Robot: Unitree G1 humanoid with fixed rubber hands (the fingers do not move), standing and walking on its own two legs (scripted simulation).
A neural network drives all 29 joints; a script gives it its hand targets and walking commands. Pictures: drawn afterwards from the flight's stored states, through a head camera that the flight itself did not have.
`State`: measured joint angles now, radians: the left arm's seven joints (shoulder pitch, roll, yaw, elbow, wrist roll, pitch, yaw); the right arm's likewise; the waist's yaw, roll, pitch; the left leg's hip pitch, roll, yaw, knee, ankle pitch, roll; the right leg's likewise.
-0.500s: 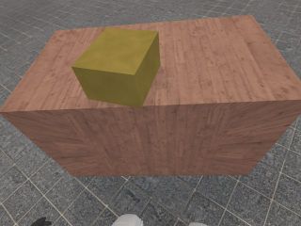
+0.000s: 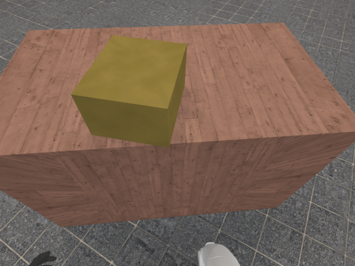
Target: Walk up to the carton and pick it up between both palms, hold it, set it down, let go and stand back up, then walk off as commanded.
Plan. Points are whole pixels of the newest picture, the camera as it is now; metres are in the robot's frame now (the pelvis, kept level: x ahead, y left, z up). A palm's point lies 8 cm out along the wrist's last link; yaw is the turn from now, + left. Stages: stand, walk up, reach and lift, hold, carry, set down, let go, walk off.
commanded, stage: walk up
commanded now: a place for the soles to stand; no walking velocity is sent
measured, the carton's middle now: (139, 89) +0.58 +0.06 +0.04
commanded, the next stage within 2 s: reach and lift in 1.78 s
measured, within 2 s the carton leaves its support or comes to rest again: neither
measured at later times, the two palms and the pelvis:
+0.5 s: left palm out of the picture +0.10 +0.39 -0.07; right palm out of the picture +0.11 -0.24 -0.14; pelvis +0.05 +0.05 -0.01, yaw +1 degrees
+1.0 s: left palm out of the picture +0.15 +0.37 -0.08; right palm out of the picture +0.11 -0.25 -0.13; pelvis +0.06 +0.05 -0.01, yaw -1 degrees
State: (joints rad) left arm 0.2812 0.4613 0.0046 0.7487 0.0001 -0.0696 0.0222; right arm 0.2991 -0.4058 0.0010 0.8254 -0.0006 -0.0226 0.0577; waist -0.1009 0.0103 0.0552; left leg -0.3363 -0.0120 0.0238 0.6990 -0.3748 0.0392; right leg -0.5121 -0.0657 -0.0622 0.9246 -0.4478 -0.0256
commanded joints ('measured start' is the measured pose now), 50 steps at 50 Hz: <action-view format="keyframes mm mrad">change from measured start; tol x32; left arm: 1 82 138 89 2 -14 -51 28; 50 9 151 71 36 14 -16 2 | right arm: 1 43 -258 -115 -86 -45 10 -9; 50 -114 -235 -74 -37 -12 -18 -45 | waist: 1 51 207 -69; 18 121 -271 6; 24 46 205 -46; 50 132 22 -85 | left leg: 1 155 151 -187 -123 599 199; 5 -464 6 -50 438 -193 -7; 21 96 28 28 -142 51 -14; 25 86 317 -623 -441 -196 125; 37 -97 163 -228 -90 313 113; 41 -187 59 -67 152 -179 -14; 50 -122 171 -286 -223 -40 96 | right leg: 1 100 61 -62 -282 87 -8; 5 787 -392 582 -490 464 -172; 18 225 -259 229 -461 199 -202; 22 69 -127 23 -39 276 -80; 24 -208 60 10 184 -167 13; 37 322 30 14 -361 136 -30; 40 336 -329 472 -522 177 -191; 50 240 -33 86 -313 -2 -47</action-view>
